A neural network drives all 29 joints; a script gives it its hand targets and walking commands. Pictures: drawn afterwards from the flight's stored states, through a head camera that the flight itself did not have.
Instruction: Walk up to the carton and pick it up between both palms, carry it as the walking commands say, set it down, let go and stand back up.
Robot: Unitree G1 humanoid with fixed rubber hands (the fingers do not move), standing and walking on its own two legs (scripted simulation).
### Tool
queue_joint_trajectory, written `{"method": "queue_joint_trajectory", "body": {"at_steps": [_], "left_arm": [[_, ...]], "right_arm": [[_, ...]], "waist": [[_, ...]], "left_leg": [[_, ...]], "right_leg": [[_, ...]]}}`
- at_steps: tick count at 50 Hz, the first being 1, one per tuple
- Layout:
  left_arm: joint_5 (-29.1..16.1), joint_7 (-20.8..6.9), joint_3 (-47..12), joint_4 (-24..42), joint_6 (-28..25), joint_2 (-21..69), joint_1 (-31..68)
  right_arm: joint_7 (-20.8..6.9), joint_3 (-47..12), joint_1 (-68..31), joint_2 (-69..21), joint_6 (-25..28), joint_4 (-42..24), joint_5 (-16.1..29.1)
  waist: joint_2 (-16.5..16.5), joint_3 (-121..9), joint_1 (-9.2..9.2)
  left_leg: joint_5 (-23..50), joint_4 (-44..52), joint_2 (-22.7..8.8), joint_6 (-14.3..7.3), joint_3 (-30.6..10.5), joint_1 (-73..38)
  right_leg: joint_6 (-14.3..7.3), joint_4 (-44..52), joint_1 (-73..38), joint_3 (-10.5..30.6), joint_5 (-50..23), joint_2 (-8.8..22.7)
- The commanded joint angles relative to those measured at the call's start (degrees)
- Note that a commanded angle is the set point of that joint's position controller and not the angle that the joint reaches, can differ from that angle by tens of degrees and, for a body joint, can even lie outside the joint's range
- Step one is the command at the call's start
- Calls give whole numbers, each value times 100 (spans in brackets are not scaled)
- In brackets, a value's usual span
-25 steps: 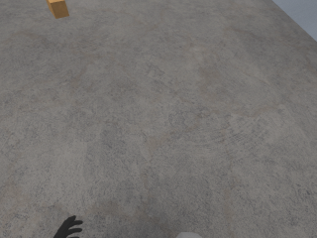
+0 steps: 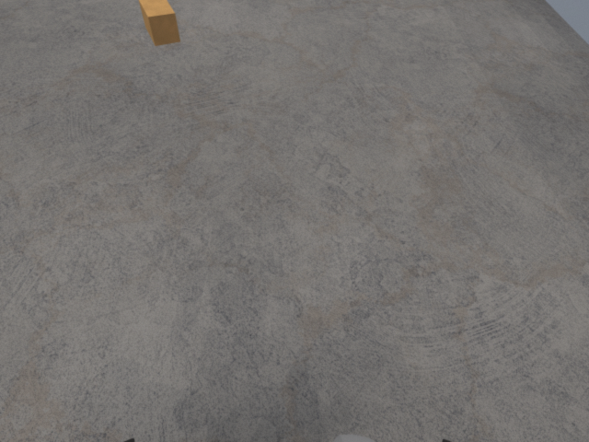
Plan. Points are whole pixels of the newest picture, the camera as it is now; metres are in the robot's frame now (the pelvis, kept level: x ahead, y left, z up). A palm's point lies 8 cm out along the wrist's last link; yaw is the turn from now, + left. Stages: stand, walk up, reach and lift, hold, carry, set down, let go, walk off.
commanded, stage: walk up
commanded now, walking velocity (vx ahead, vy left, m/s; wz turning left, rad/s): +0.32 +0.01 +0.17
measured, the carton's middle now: (159, 20) +2.50 +0.69 -0.68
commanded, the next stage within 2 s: none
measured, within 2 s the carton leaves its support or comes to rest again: neither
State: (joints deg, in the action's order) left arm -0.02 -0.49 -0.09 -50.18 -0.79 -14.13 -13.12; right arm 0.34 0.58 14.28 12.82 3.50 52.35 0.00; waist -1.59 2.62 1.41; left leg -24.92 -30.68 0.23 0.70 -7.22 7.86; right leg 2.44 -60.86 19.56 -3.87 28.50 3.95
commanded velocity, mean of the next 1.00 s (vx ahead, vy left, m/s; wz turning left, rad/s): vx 0.41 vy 0.00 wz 0.06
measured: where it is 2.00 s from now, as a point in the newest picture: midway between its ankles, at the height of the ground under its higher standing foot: (249, 245)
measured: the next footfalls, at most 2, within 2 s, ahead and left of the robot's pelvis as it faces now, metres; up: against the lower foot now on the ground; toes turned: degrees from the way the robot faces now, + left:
right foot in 0.10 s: +0.08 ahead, -0.14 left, +0.00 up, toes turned -5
left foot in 0.40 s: +0.19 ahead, +0.15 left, +0.00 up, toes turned -4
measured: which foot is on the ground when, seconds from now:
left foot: down 0.00-0.10, up 0.12-0.38, down 0.40-0.72, up 0.74-0.98, down 1.00-1.00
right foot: up 0.00-0.08, down 0.10-0.42, up 0.44-0.68, down 0.70-1.00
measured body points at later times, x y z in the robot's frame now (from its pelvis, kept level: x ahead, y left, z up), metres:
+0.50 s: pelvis +0.22 +0.02 +0.00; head +0.27 +0.04 +0.44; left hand +0.22 +0.27 -0.15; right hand +0.33 -0.22 -0.14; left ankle +0.15 +0.15 -0.73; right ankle +0.06 -0.12 -0.65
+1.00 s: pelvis +0.47 +0.05 +0.00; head +0.52 +0.05 +0.44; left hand +0.45 +0.30 -0.14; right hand +0.59 -0.19 -0.15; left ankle +0.47 +0.18 -0.73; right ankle +0.34 -0.11 -0.73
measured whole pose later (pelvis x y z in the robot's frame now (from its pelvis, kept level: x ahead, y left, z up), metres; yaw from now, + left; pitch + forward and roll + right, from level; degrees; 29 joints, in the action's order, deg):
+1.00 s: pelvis +0.47 +0.05 +0.00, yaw +4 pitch +2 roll -2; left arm 0.0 -0.7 -0.1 -54.3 -3.0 -13.4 -18.3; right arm -0.8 0.5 10.2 13.8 3.1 55.4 0.0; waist 2.7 3.4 -4.7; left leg -25.1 -39.8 -0.4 -0.4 -6.9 21.9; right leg 1.6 -24.8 0.7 -5.1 24.6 2.4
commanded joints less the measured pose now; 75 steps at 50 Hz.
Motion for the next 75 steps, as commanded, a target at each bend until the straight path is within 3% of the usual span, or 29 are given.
{"method": "queue_joint_trajectory", "body": {"at_steps": [1,4,5,6,7,10,18,21,22,23,27,32,35,36,37,38,42,47,50,51,52,54,64,66,67,68,69,72,75], "left_arm": [[85,-70,263,587,-232,-202,1222],[59,-28,365,191,-166,-291,124],[200,48,476,-65,-190,-727,-726],[288,115,664,-276,-189,-1369,-1623],[207,106,685,-478,-125,-1393,-2078],[174,35,560,-457,-210,-1013,-1002],[106,52,605,-190,-165,-1189,-401],[-67,36,522,106,-225,-955,205],[-45,12,372,517,-283,-421,586],[33,38,277,522,-280,-372,830],[173,-94,327,605,-220,-427,1131],[48,-153,263,581,-226,-164,1525],[150,21,500,-148,-235,-710,-622],[286,84,624,-395,-247,-1300,-1480],[211,89,715,-635,-175,-1523,-1726],[201,64,703,-726,-175,-1356,-1822],[152,43,480,-522,-239,-745,-539],[104,-21,469,-529,-311,-976,-647],[-60,46,504,-394,-243,-1231,-113],[-54,21,463,-142,-289,-980,104],[-63,6,361,261,-353,-530,269],[46,35,268,385,-302,-464,804],[7,-167,236,288,-149,-148,1319],[-19,-51,368,6,-171,-309,176],[93,19,490,-346,-210,-754,-876],[266,78,631,-564,-232,-1310,-1612],[218,63,655,-674,-232,-1472,-1728],[150,-8,582,-574,-301,-1103,-743],[98,4,427,-552,-392,-874,-659]], "right_arm": [[147,345,1002,995,130,290,-102],[74,401,400,998,64,359,-36],[85,395,298,831,91,243,49],[28,306,322,307,140,-2,44],[93,345,121,540,105,-127,96],[11,374,-691,708,34,-378,-52],[-262,223,-546,555,-58,-431,1],[-70,508,1879,1341,53,218,-108],[22,589,2032,1685,36,344,-125],[50,541,2008,1493,68,471,-133],[159,287,1395,897,124,486,-70],[131,356,1221,997,193,562,-102],[106,438,279,1066,217,374,58],[85,380,57,865,289,38,121],[75,358,74,535,254,-25,160],[99,363,-183,704,235,-147,81],[-45,364,-396,571,-10,-387,-57],[-214,136,-952,371,-51,-523,-43],[-160,311,716,738,63,-22,-47],[-94,411,1514,1035,43,249,-118],[31,632,2044,1743,78,381,-169],[77,439,1675,1239,129,493,-145],[115,339,1061,858,149,483,-73],[76,359,651,913,153,430,-59],[93,417,434,889,195,365,50],[78,361,271,592,188,19,102],[72,415,265,529,189,-147,20],[50,347,-306,546,124,-353,-53],[-78,322,-265,382,-111,-354,-99]], "waist": [[1452,382,348],[1039,-335,-395],[506,-1037,-745],[-978,-1450,-1145],[-1061,-1646,-1139],[-403,-89,-826],[-1129,-183,-381],[-69,-1668,867],[1968,-1607,1053],[1650,-1138,920],[1272,202,526],[1318,66,358],[1048,-1177,-879],[-220,-1810,-1355],[-1120,-1899,-1216],[-929,-1742,-1265],[-602,254,-718],[-892,655,-639],[-939,-836,327],[-94,-1194,701],[1924,-1460,951],[1463,-486,821],[1144,406,207],[1119,-654,-561],[670,-1374,-1020],[-814,-1854,-1486],[-1307,-1788,-1174],[-482,-254,-792],[-276,168,-573]], "left_leg": [[6410,1016,-1388,-1118,-1234,-1696],[5555,37,-691,-616,-217,-305],[4748,-1104,-455,-313,55,747],[579,-3046,310,80,562,2682],[-1050,-3772,64,5,357,2922],[-132,-3762,-468,22,120,3340],[132,41,-168,3,1008,1682],[2665,586,-707,-720,24,-2022],[6042,717,-1853,-1605,-1747,-2911],[7409,409,-1968,-1879,-1838,-3189],[6663,856,-1439,-1131,-1258,-2338],[6724,930,-1148,-1002,-634,-1875],[6578,-1234,-586,-391,69,143],[3586,-2966,-76,-101,367,2381],[-715,-4275,254,2,479,2984],[-1086,-4612,52,96,136,3505],[89,-3626,-459,62,166,3379],[362,-573,-356,13,701,2449],[1439,518,94,-170,1262,-354],[2271,545,-457,-527,452,-1675],[4843,907,-2033,-1509,-1949,-2553],[6759,443,-2112,-1591,-1526,-2603],[4977,1403,-1097,-897,-210,-1417],[6388,-10,-753,-648,161,-827],[5276,-1062,-621,-366,260,94],[2326,-3065,-12,-49,677,2129],[-730,-4404,369,6,442,2927],[-186,-3930,-354,-50,52,3241],[167,-2914,-527,40,138,2721]], "right_leg": [[43,1628,1304,282,-15,-159],[-56,3518,-1429,-289,-1954,-346],[-298,3733,-3099,18,-3118,219],[-926,3752,-4556,1811,-5283,1995],[-1280,3480,-4577,2172,-6896,2543],[-1139,4048,-3206,1608,-5668,1879],[-679,4191,-2569,138,-5817,1230],[-53,724,-391,-390,-4306,318],[95,-858,1239,-271,138,-580],[-29,-1484,2141,229,1115,-402],[-73,-597,2526,373,-261,-170],[-116,2182,1022,-38,-416,-419],[-467,3560,-2793,-96,-2774,-177],[-974,3496,-5027,1177,-4955,1074],[-1752,3284,-4934,2362,-8202,2493],[-1944,3103,-4905,2435,-8072,2458],[-994,4531,-2597,1477,-4385,1538],[-829,4620,-2375,562,-5537,1225],[-461,2329,-1579,-196,-6214,619],[-149,898,-381,-206,-4761,336],[55,-1108,1063,-343,-477,-683],[-135,-1764,2239,499,456,-278],[-114,2687,893,-109,-985,-304],[-225,3507,-1113,-502,-1706,-565],[-437,3604,-2820,-158,-2436,-36],[-1021,3734,-4461,1502,-3208,1321],[-1615,3522,-4460,2560,-6972,2291],[-1355,4113,-2853,2105,-4382,1842],[-1178,4641,-2135,1571,-4213,1569]]}}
